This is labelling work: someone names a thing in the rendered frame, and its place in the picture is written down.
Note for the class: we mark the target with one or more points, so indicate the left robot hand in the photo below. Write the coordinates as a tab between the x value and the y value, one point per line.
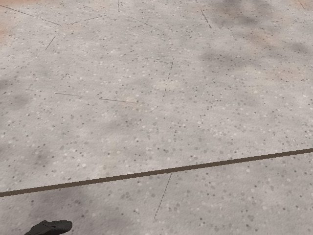
55	227

